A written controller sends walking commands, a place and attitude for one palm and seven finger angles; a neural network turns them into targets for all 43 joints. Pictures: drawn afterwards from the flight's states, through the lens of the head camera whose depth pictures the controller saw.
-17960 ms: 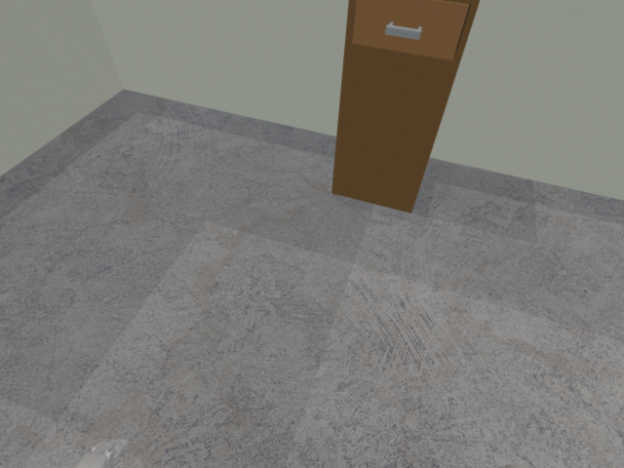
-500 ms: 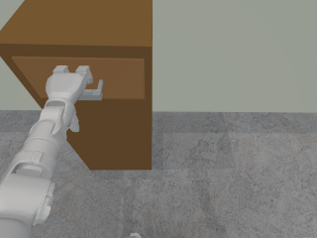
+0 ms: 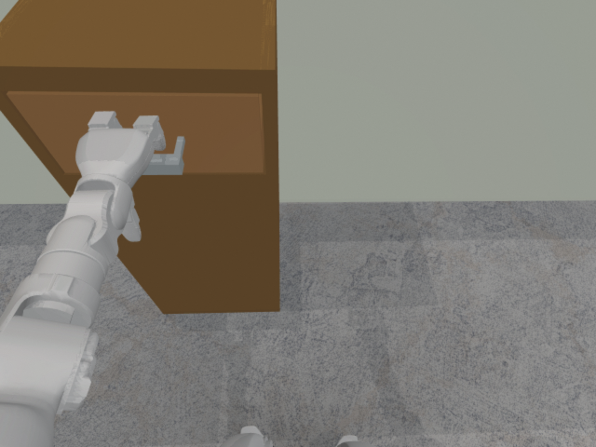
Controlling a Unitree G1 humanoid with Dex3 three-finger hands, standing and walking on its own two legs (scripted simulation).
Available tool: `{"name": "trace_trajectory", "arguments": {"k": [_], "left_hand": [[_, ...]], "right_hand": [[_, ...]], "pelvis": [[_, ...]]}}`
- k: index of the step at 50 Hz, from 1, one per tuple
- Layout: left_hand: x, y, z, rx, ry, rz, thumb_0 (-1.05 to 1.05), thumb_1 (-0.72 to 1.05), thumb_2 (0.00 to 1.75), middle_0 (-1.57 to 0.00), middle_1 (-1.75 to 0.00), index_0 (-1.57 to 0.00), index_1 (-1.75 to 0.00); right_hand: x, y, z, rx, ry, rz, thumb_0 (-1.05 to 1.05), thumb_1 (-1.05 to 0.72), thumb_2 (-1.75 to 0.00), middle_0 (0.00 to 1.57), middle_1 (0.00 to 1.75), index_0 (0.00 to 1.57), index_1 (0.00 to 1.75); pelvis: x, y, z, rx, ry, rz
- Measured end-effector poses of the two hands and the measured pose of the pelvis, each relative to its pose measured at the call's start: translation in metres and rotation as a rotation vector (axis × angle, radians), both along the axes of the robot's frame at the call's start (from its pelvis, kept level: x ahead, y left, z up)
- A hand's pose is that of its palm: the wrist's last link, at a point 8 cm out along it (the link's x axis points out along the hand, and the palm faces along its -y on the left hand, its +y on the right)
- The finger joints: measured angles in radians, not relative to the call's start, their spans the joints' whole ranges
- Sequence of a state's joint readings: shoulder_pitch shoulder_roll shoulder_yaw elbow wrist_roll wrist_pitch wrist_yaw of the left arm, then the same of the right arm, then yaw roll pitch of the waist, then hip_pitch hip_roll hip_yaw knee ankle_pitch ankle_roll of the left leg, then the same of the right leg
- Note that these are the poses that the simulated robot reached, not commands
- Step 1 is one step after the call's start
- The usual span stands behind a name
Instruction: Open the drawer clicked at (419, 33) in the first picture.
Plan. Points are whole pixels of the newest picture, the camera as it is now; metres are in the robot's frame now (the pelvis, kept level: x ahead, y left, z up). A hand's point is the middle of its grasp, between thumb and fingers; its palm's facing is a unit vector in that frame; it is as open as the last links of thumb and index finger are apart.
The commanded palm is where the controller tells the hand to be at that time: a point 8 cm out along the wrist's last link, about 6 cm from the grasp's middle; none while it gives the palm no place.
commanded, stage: lower the fingers behind the handle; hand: left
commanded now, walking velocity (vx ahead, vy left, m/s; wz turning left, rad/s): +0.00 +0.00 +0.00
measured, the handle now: (147, 153) +0.52 +0.23 +0.06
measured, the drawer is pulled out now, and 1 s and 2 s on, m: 0.00 0.00 0.00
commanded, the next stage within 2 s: lift the fingers back up to retry in 0.20 s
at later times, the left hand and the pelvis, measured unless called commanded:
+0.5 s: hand (130, 177) +0.47 +0.24 +0.06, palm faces -0.03 -0.03 -1.00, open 13.9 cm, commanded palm +0.45 +0.24 +0.10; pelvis +0.00 +0.00 +0.00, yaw +0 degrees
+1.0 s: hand (127, 154) +0.47 +0.24 +0.11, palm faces +0.02 -0.07 -1.00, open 13.9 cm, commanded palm +0.44 +0.24 +0.16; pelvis +0.04 +0.01 +0.03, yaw +0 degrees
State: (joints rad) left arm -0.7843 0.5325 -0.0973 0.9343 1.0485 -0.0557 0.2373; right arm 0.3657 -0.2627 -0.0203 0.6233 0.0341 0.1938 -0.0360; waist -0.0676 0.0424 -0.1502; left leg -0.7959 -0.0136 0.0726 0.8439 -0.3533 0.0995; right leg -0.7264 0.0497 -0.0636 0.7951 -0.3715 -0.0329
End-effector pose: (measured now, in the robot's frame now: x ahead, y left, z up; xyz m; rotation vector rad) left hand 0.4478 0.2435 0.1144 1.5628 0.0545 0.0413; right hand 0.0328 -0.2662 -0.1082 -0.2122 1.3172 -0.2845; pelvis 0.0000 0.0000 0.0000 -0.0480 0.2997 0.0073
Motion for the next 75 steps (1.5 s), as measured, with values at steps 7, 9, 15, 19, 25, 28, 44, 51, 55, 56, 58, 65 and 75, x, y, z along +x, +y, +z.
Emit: {"name": "trace_trajectory", "arguments": {"k": [7, 9, 15, 19, 25, 28, 44, 51, 55, 56, 58, 65, 75], "left_hand": [[0.002, 0.0, 0.001, -0.004, 0.002, 0.003, 0.0, -0.49, 0.3, -0.16, -1.33, -0.32, -1.2], [0.002, 0.0, 0.001, -0.001, 0.005, 0.003, 0.0, -0.49, 0.3, -0.16, -1.33, -0.32, -1.2], [0.001, 0.0, 0.001, -0.009, 0.006, 0.003, 0.0, -0.49, 0.3, -0.16, -1.32, -0.32, -1.2], [0.001, 0.001, 0.002, -0.019, 0.008, 0.0, 0.0, -0.49, 0.3, -0.16, -1.32, -0.32, -1.2], [0.002, 0.002, 0.004, -0.026, 0.019, -0.005, 0.0, -0.49, 0.3, -0.18, -1.3, -0.32, -1.2], [0.002, 0.003, 0.006, -0.034, 0.025, -0.006, 0.0, -0.49, 0.3, -0.2, -1.28, -0.32, -1.2], [0.008, -0.003, 0.029, -0.067, -0.013, -0.069, -0.01, -0.49, 0.3, -0.31, -1.21, -0.32, -1.2], [0.004, -0.004, 0.044, -0.061, -0.023, -0.009, -0.01, -0.49, 0.3, -0.34, -1.22, -0.32, -1.2], [-0.001, -0.001, 0.038, -0.05, 0.045, 0.03, -0.01, -0.49, 0.3, -0.33, -1.21, -0.32, -1.2], [-0.002, -0.001, 0.035, -0.048, 0.063, 0.032, -0.01, -0.49, 0.3, -0.33, -1.21, -0.32, -1.2], [-0.004, -0.002, 0.03, -0.051, 0.09, 0.021, -0.01, -0.49, 0.3, -0.33, -1.21, -0.32, -1.2], [-0.004, -0.005, 0.036, -0.062, 0.049, -0.052, -0.01, -0.49, 0.3, -0.32, -1.2, -0.32, -1.2], [-0.007, 0.01, 0.039, -0.033, 0.053, 0.046, -0.01, -0.49, 0.3, -0.32, -1.2, -0.32, -1.2]], "right_hand": [[-0.002, 0.0, 0.001, -0.006, -0.011, 0.0, 0.0, -0.91, -0.9, 0.2, 0.3, 0.2, 0.3], [-0.002, 0.0, 0.001, -0.006, -0.013, -0.001, 0.0, -0.91, -0.9, 0.2, 0.3, 0.2, 0.3], [-0.003, 0.002, 0.0, -0.003, -0.011, -0.003, 0.0, -0.91, -0.9, 0.2, 0.3, 0.2, 0.3], [-0.003, 0.004, 0.001, -0.001, -0.009, -0.005, 0.0, -0.91, -0.9, 0.2, 0.3, 0.2, 0.3], [0.001, 0.007, 0.003, 0.003, -0.015, -0.013, 0.0, -0.91, -0.9, 0.2, 0.3, 0.2, 0.3], [0.005, 0.009, 0.005, 0.006, -0.019, -0.016, 0.0, -0.91, -0.9, 0.2, 0.3, 0.2, 0.3], [0.053, 0.014, 0.014, 0.035, -0.068, 0.008, 0.0, -0.91, -0.9, 0.2, 0.3, 0.2, 0.3], [0.085, 0.016, 0.014, 0.081, -0.114, 0.042, 0.0, -0.91, -0.9, 0.2, 0.3, 0.2, 0.3], [0.101, 0.015, 0.017, 0.087, -0.141, 0.065, 0.0, -0.91, -0.9, 0.2, 0.3, 0.2, 0.3], [0.104, 0.014, 0.019, 0.084, -0.148, 0.07, 0.0, -0.91, -0.9, 0.2, 0.3, 0.2, 0.3], [0.109, 0.012, 0.021, 0.074, -0.157, 0.08, 0.0, -0.91, -0.9, 0.2, 0.3, 0.2, 0.3], [0.111, -0.003, 0.023, 0.029, -0.155, 0.083, 0.0, -0.91, -0.9, 0.2, 0.3, 0.2, 0.3], [0.09, -0.015, 0.016, 0.043, -0.094, 0.049, 0.0, -0.91, -0.9, 0.2, 0.3, 0.2, 0.3]], "pelvis": [[-0.003, 0.0, -0.001, -0.002, 0.001, 0.001], [-0.004, 0.0, -0.001, -0.002, 0.002, 0.002], [-0.003, 0.001, -0.001, -0.003, 0.002, -0.002], [-0.002, 0.002, 0.0, -0.003, -0.001, -0.003], [0.002, 0.004, 0.004, -0.004, -0.012, -0.002], [0.006, 0.006, 0.007, -0.003, -0.02, -0.003], [0.032, 0.01, 0.021, 0.004, -0.055, 0.0], [0.039, 0.006, 0.026, 0.012, -0.075, 0.001], [0.04, 0.001, 0.028, 0.019, -0.087, 0.005], [0.04, -0.001, 0.028, 0.02, -0.09, 0.008], [0.039, -0.004, 0.028, 0.022, -0.094, 0.012], [0.039, -0.012, 0.027, 0.025, -0.087, 0.014], [0.04, -0.017, 0.028, 0.028, -0.079, 0.007]]}}
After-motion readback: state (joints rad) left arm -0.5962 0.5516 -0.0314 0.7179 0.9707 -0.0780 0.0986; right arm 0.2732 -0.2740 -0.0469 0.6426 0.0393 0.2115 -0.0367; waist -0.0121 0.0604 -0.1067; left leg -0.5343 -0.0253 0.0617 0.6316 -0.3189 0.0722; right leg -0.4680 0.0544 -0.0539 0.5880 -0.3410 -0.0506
